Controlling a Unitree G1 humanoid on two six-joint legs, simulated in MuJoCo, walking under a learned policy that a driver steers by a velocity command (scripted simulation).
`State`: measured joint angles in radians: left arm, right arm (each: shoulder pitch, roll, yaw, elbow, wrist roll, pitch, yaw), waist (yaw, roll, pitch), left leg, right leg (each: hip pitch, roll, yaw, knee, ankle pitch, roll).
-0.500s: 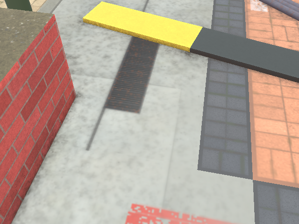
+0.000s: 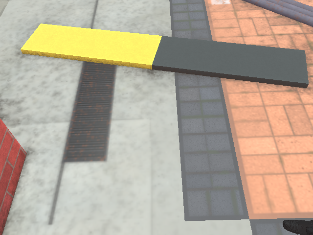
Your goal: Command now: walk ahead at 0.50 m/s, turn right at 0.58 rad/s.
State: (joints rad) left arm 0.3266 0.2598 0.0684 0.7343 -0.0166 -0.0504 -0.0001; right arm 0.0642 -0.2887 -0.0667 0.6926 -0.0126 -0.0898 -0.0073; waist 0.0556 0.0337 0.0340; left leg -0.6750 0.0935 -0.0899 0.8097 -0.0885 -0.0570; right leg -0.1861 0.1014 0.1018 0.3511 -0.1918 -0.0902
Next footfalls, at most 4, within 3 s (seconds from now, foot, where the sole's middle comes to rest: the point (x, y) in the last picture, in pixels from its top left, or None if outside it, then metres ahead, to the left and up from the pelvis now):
0.20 left None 0.30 0.14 -0.78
0.70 right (224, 227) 0.50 -0.18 -0.78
1.26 left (185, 152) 0.85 -0.02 -0.78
1.74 right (222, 110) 1.13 -0.23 -0.78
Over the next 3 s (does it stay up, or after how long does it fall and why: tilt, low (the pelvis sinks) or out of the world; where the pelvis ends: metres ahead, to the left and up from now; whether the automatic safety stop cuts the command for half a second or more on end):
stays up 1.60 0.06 0.03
